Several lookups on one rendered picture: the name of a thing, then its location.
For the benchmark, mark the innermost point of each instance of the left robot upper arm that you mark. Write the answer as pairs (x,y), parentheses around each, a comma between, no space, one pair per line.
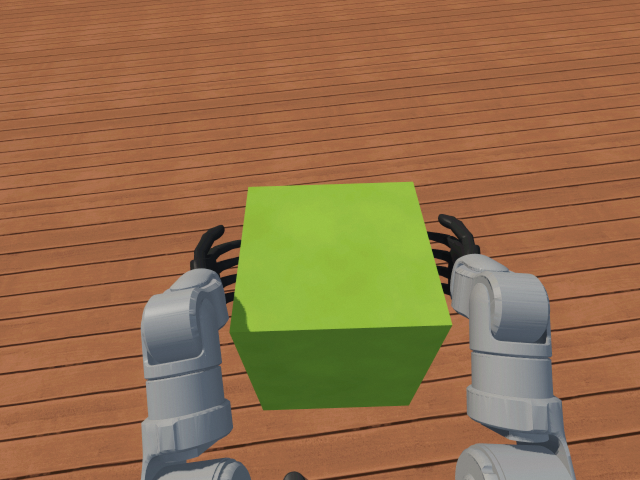
(215,469)

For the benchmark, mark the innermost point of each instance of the left robot hand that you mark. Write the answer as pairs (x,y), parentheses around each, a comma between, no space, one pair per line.
(205,256)

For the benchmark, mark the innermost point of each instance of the robot right forearm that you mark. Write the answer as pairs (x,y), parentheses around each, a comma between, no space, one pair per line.
(510,338)

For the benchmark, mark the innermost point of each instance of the right robot hand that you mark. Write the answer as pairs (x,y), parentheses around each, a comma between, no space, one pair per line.
(462,246)

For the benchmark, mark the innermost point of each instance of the carton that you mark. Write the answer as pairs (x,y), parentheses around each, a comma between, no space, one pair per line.
(338,302)

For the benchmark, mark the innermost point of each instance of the right robot upper arm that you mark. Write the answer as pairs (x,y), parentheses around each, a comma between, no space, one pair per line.
(509,462)

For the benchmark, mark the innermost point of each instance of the robot left forearm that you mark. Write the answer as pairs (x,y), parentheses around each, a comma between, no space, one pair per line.
(187,411)

